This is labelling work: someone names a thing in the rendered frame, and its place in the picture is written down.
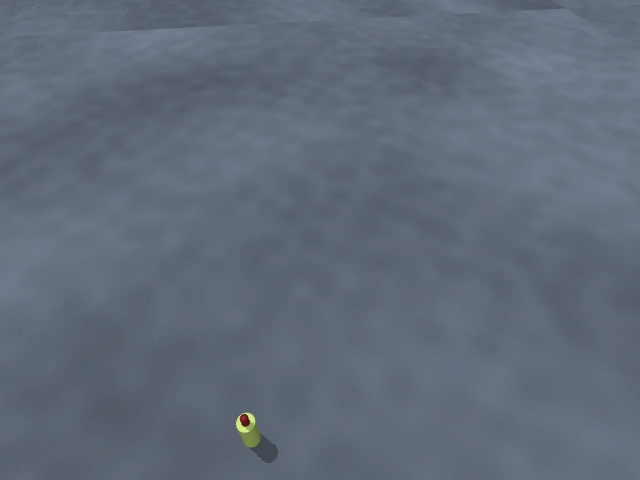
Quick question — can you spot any bottle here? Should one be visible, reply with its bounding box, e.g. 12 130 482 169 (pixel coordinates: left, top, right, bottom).
236 413 261 448

